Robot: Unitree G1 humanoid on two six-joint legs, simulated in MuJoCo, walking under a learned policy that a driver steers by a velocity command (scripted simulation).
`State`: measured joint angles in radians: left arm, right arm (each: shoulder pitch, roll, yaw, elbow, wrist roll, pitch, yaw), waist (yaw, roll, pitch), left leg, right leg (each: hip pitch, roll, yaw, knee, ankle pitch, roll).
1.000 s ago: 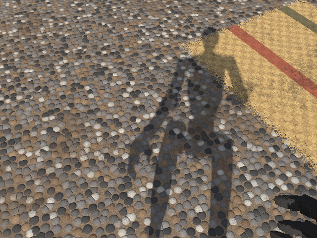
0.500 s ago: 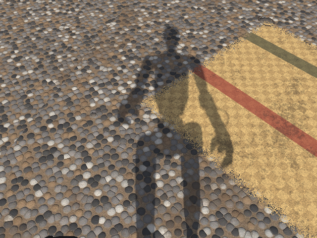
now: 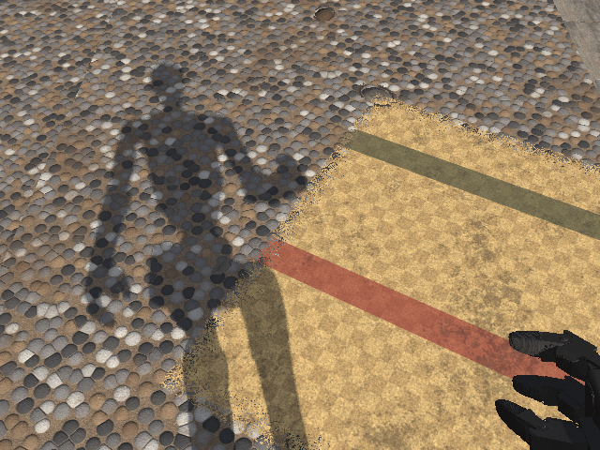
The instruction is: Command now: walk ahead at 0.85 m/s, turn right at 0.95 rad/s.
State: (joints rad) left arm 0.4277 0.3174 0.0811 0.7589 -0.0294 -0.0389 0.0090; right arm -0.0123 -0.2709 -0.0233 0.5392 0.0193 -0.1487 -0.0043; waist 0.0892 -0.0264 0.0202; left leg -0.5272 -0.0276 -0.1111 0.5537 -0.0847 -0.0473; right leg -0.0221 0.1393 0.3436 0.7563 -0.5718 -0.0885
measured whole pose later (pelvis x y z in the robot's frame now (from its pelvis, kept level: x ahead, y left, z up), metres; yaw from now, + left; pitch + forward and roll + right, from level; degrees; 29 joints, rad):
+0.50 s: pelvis +0.29 +0.01 +0.01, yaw -22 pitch +1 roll +1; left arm 0.08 0.30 0.04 0.58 0.01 -0.01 -0.03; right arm 0.15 -0.32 -0.03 0.76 0.01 -0.03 0.00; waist -0.01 0.01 0.12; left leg -0.39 0.00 0.00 1.25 -0.54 -0.04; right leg -0.49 0.08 -0.01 0.57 -0.10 -0.09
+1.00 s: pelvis +0.39 +0.04 +0.03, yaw -25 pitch -1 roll +0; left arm 0.21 0.24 0.04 0.80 0.02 0.03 0.02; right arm 0.19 -0.22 0.02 0.83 -0.02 -0.02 -0.01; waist 0.01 0.00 0.01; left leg -0.23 0.00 0.01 0.54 -0.29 0.01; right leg -0.29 0.01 0.07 0.50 -0.19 0.03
